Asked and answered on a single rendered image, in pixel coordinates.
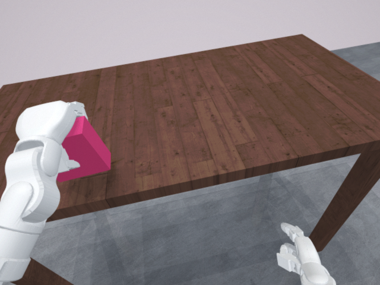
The robot right forearm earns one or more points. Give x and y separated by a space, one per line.
312 273

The left robot hand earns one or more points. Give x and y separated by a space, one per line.
53 120

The right robot hand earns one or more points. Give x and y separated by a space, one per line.
291 257

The table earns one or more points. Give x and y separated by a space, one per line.
191 121

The robot left forearm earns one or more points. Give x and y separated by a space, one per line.
30 198

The sponge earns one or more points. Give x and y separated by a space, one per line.
83 145

